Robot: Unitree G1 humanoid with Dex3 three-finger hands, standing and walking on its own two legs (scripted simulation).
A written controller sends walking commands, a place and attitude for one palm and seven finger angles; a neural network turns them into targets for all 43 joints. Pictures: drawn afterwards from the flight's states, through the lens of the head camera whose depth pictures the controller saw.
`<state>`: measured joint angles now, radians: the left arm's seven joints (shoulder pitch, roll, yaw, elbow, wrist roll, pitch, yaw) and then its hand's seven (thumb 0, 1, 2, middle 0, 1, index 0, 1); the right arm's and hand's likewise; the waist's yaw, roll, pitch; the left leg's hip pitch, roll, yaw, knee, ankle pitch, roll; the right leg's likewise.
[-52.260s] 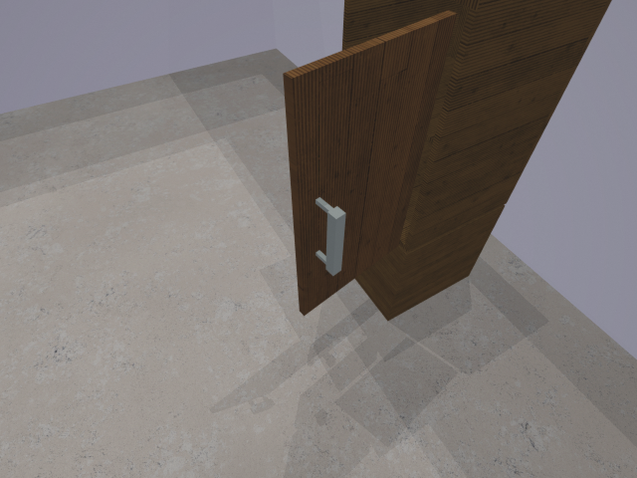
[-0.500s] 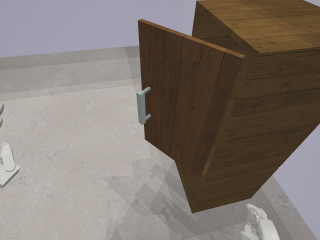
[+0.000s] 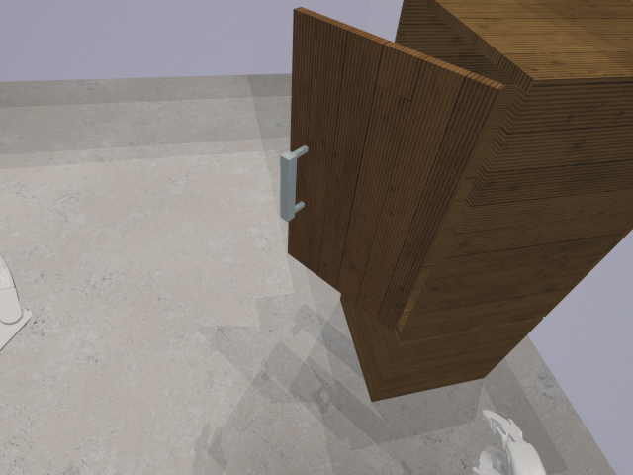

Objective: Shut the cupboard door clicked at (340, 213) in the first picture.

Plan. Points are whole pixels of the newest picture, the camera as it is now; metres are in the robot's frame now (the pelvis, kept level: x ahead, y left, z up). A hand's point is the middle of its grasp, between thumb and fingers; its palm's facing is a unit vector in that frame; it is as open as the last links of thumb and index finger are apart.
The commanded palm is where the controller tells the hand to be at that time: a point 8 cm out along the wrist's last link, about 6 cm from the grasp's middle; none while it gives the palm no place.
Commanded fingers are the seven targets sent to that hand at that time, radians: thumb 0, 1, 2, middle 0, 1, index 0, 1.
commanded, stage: step back with the hand held close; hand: left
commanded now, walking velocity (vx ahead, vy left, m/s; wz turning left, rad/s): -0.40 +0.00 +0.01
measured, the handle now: (294, 184) +0.66 +0.08 -0.04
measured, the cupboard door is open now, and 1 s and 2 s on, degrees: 36 36 36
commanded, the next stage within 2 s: stop stepping back and stand still in 0.40 s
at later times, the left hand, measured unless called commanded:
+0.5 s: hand (94, 422) +0.12 +0.17 +0.20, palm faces +0.18 -0.78 -0.60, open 7.4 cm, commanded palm +0.06 +0.23 +0.20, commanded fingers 0.00 0.90 0.90 -0.20 -0.30 -0.20 -0.30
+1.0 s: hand out of the picture -0.03 +0.23 +0.21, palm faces +0.49 -0.76 -0.42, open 7.5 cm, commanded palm -0.09 +0.26 +0.20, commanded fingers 0.00 0.90 0.90 -0.20 -0.30 -0.20 -0.30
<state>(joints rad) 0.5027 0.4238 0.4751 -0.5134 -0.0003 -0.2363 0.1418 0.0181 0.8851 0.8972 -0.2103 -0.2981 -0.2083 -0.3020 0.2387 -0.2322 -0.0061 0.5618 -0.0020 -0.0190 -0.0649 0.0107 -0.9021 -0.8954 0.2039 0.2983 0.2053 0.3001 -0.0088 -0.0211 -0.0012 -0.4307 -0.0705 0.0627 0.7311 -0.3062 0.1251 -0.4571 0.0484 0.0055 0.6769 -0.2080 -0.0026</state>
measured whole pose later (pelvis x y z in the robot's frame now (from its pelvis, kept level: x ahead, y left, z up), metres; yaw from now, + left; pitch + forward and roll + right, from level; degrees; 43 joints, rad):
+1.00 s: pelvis -0.22 -0.04 +0.02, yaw +1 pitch -1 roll -1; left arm 0.53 0.44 0.44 -0.46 -0.04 -0.15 0.17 0.02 0.89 0.90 -0.21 -0.30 -0.21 -0.30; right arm 0.29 -0.15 0.04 0.60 0.00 -0.07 -0.08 0.01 -0.90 -0.90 0.20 0.30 0.20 0.30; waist -0.03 -0.01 -0.09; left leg -0.34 0.00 0.04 0.57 -0.33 0.04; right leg -0.23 0.03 -0.06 0.53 -0.39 -0.03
